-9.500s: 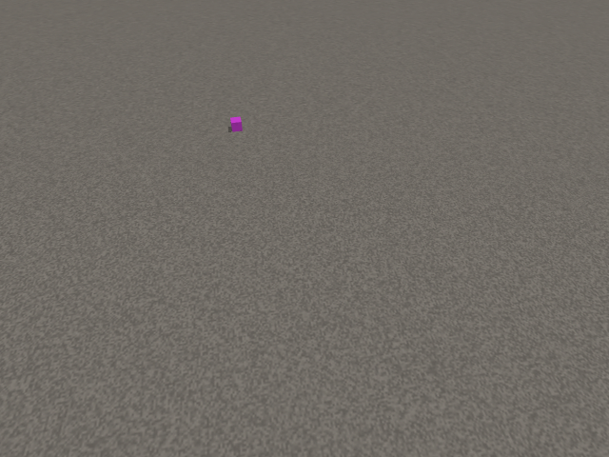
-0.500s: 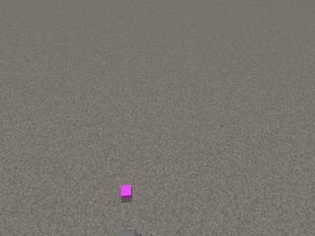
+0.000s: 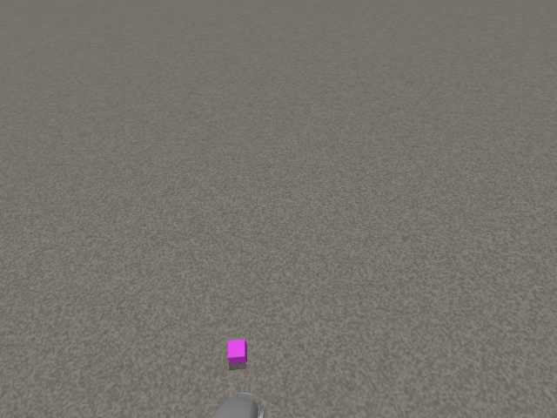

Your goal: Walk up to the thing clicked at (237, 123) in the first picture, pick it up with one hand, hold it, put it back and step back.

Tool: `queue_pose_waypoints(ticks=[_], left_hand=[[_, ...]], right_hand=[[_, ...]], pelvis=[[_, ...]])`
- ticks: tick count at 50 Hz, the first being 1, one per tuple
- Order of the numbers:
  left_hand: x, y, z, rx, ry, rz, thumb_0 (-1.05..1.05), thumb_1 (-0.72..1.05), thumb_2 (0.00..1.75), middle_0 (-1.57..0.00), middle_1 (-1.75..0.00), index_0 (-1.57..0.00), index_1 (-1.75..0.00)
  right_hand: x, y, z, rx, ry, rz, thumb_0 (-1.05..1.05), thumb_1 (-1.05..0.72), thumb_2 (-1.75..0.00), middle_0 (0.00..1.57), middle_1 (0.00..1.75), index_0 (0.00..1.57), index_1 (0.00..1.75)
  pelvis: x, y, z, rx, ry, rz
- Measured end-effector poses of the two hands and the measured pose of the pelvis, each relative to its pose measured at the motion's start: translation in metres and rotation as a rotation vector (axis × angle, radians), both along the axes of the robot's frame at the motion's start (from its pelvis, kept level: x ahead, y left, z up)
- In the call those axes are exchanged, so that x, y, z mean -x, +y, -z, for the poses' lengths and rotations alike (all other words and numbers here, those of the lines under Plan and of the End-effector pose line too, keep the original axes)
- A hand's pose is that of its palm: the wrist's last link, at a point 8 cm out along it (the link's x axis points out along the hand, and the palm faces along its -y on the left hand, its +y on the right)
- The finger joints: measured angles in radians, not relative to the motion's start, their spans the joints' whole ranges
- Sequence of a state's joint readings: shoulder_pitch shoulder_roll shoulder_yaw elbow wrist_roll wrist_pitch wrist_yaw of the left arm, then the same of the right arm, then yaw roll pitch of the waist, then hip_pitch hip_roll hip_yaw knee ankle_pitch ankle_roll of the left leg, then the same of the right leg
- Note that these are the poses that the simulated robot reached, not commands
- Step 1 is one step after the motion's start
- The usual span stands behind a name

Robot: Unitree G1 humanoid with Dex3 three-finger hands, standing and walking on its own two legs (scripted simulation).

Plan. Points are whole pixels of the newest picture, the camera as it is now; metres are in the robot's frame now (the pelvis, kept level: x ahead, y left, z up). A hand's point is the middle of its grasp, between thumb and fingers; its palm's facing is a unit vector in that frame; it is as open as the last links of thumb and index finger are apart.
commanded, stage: walk up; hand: left
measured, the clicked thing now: (237, 351) +0.49 +0.22 -0.75
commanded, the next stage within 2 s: none
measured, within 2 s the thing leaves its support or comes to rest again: neither
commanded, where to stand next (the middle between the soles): +0.09 -0.02 m, yaw +2 degrees
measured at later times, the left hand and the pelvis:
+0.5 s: hand (134, 398) +0.20 +0.28 -0.17, palm faces +0.00 -0.93 -0.38, open 7.4 cm; pelvis +0.11 +0.01 -0.03, yaw +1 degrees
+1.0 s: hand (130, 413) +0.17 +0.28 -0.18, palm faces -0.01 -0.92 -0.38, open 7.4 cm; pelvis +0.10 +0.01 -0.03, yaw +2 degrees
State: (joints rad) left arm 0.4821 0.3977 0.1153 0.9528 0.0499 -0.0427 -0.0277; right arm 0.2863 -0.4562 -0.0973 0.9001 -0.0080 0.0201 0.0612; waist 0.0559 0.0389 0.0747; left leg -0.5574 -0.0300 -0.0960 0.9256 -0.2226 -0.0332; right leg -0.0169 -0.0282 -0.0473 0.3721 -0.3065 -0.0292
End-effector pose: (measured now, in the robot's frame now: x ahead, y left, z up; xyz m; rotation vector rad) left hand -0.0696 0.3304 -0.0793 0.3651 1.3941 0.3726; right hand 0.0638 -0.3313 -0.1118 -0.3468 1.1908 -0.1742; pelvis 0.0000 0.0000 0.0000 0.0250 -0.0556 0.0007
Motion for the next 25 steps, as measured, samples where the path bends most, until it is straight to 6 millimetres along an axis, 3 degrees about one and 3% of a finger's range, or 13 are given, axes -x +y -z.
queue_pose_waypoints(ticks=[3,7,11,15,20,25], left_hand=[[-0.01,0.009,0.001,-0.01,-0.008,-0.006,0.01,0.9,0.89,-0.21,-0.3,-0.2,-0.3],[-0.041,0.02,0.017,0.011,-0.035,0.0,0.01,0.9,0.89,-0.21,-0.3,-0.2,-0.3],[-0.087,0.025,0.041,0.054,-0.059,0.029,0.01,0.91,0.89,-0.21,-0.3,-0.2,-0.3],[-0.149,0.017,0.047,0.097,-0.139,0.092,0.01,0.91,0.89,-0.21,-0.3,-0.2,-0.3],[-0.217,0.006,0.045,0.113,-0.245,0.151,0.0,0.91,0.89,-0.21,-0.3,-0.2,-0.3],[-0.256,-0.007,0.049,0.084,-0.28,0.175,0.0,0.91,0.89,-0.21,-0.3,-0.2,-0.3]], right_hand=[[-0.008,0.004,0.004,0.004,0.048,-0.02,0.01,-0.91,-0.9,0.2,0.3,0.2,0.3],[-0.043,0.023,0.01,0.013,0.05,-0.058,0.01,-0.91,-0.9,0.2,0.3,0.2,0.3],[-0.088,0.049,0.013,0.019,-0.06,-0.083,0.01,-0.91,-0.9,0.2,0.3,0.2,0.3],[-0.112,0.065,0.0,-0.002,-0.146,-0.073,0.01,-0.91,-0.9,0.2,0.3,0.2,0.3],[-0.128,0.061,-0.006,0.017,-0.154,-0.076,0.01,-0.9,-0.9,0.21,0.3,0.2,0.31],[-0.14,0.04,0.012,0.016,-0.13,-0.049,0.01,-0.9,-0.9,0.21,0.3,0.2,0.31]], pelvis=[[-0.014,0.004,0.004,0.016,0.002,-0.023],[-0.038,0.015,0.013,0.029,0.006,-0.048],[-0.059,0.029,0.025,0.004,-0.005,-0.041],[-0.078,0.031,0.019,0.014,-0.013,-0.039],[-0.098,0.026,0.017,0.009,-0.014,-0.025],[-0.111,0.011,0.028,0.01,-0.015,-0.024]])
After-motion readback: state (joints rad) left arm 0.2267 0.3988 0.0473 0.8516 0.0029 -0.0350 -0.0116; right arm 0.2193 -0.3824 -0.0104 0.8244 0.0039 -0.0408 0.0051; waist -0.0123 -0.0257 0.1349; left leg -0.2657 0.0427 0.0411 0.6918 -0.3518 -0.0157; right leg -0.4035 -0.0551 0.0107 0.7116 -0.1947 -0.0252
